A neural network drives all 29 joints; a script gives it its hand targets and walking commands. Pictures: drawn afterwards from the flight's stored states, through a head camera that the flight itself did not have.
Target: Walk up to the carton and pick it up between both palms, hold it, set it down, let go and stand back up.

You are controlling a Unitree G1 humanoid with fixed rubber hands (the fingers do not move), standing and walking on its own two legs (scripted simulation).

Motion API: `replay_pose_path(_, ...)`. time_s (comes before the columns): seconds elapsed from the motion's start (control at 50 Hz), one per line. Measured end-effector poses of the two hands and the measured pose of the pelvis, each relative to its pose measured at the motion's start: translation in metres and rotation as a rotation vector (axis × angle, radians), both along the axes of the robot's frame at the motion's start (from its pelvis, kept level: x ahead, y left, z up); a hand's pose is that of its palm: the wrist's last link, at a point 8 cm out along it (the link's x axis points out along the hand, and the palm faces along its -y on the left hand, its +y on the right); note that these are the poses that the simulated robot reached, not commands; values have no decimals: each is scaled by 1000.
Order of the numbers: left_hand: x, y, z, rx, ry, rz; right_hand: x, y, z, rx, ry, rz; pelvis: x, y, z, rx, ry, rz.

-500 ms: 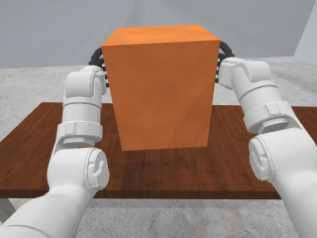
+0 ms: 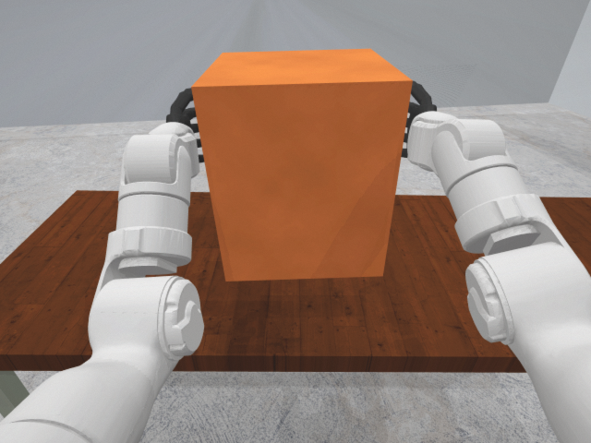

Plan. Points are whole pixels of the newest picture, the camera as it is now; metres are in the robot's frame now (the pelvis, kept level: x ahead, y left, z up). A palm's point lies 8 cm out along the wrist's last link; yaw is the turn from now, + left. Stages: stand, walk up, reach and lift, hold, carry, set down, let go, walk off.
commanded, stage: hold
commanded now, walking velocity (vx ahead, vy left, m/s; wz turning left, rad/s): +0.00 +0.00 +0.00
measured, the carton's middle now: (300, 161) +0.39 +0.00 +0.27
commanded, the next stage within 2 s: none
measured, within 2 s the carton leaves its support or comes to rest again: neither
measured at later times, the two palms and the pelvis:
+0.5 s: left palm (181, 140) +0.37 +0.15 +0.31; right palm (421, 130) +0.36 -0.15 +0.32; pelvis +0.00 +0.00 +0.00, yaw +0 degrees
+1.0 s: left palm (178, 144) +0.37 +0.16 +0.30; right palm (417, 135) +0.36 -0.14 +0.32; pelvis +0.00 +0.00 +0.00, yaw +0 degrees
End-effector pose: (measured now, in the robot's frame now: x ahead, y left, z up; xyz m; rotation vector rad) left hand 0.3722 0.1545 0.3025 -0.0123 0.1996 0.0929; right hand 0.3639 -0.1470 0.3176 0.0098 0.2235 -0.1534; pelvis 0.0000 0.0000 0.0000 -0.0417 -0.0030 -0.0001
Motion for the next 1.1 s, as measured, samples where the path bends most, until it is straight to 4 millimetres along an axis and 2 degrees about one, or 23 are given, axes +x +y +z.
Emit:
replay_pose_path(0.16,1,0,-5,11,4,-2,1,0,-6,-10,6,3,0,1,0,-1,3,1)
replay_pose_path(0.7,-1,3,3,-12,-10,0,-2,3,8,-4,-7,-9,1,2,0,-1,-1,-6)
replay_pose_path(0.98,-2,4,-2,4,-3,1,-3,4,-2,-11,2,-2,-1,1,0,-3,-3,4)
replay_pose_path(1.1,-4,2,0,14,-13,2,-4,2,1,2,-8,-2,-3,1,-1,-4,8,3)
